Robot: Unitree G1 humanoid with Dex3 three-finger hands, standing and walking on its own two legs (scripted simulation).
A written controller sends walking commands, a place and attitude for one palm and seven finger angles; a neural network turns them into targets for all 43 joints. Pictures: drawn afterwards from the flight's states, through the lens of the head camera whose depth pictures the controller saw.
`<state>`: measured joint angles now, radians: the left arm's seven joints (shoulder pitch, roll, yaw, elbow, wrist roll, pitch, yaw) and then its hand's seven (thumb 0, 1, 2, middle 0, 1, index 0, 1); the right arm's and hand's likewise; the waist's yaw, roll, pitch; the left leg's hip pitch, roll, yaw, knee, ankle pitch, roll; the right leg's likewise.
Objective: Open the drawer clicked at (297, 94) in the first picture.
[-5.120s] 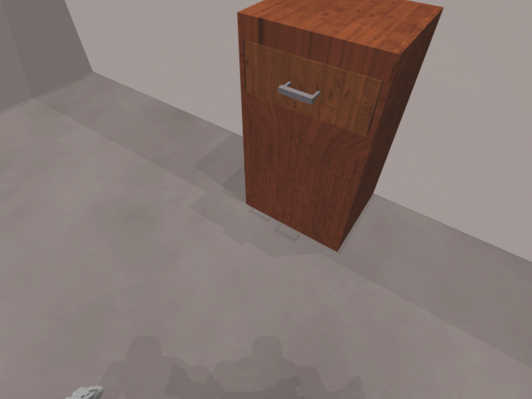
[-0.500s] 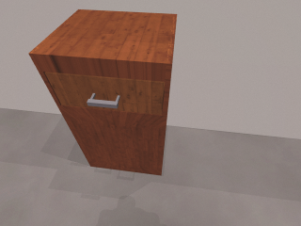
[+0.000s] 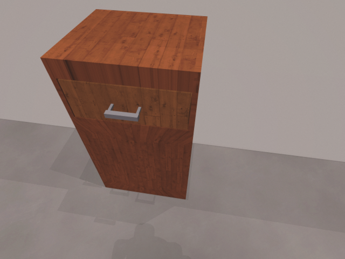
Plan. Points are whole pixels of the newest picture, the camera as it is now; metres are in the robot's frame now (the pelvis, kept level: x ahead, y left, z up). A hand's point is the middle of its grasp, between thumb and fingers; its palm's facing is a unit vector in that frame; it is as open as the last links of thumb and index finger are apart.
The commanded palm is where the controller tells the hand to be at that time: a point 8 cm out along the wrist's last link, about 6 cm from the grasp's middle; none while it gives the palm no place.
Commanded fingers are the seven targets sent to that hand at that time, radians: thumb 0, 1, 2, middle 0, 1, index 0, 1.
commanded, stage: look again from close up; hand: left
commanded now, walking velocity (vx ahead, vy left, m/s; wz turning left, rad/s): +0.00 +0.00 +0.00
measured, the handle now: (123, 111) +0.59 +0.21 -0.04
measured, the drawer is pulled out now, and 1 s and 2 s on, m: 0.00 0.00 0.00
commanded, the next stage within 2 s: shuffle to correct the standing spot in 0.32 s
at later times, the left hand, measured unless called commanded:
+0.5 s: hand out of the picture -0.02 +0.19 -0.18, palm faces +0.05 -0.98 -0.18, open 7.4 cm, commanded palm none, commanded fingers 0.00 0.90 0.90 -0.20 -0.30 -0.20 -0.30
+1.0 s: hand out of the picture +0.05 +0.20 -0.18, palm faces -0.01 -0.98 -0.17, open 7.4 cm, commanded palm none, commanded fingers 0.00 0.90 0.90 -0.20 -0.30 -0.20 -0.30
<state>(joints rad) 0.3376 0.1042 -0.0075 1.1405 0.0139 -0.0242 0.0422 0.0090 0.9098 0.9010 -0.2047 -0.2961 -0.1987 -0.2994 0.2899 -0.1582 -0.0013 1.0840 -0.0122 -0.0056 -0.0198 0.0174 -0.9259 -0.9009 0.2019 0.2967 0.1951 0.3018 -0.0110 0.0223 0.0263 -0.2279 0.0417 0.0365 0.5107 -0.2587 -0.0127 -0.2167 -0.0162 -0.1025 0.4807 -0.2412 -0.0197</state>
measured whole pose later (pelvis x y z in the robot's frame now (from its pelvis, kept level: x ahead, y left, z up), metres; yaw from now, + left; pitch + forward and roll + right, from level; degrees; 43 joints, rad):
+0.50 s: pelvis -0.01 +0.02 +0.00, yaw +0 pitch -2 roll +0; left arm 0.34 0.15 0.01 1.07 0.02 0.00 0.03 0.01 0.91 0.90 -0.20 -0.30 -0.20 -0.30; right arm 0.33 -0.14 0.02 1.08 -0.02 0.00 -0.02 0.01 -0.92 -0.90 0.20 0.30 0.20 0.30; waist 0.00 -0.01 0.00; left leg -0.22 0.00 0.05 0.48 -0.22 0.02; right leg -0.22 -0.06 -0.09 0.47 -0.21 0.01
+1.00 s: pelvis +0.05 +0.03 -0.01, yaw -5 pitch +0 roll +0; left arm 0.37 0.11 0.04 1.06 0.03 -0.04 0.02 0.01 0.91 0.90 -0.20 -0.30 -0.20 -0.30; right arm 0.39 -0.14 0.00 1.07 -0.01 -0.03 -0.02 0.01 -0.91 -0.90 0.20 0.30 0.19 0.30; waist 0.01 0.02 0.01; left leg -0.21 0.03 0.14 0.65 -0.42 0.03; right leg -0.25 -0.04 -0.07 0.60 -0.33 -0.01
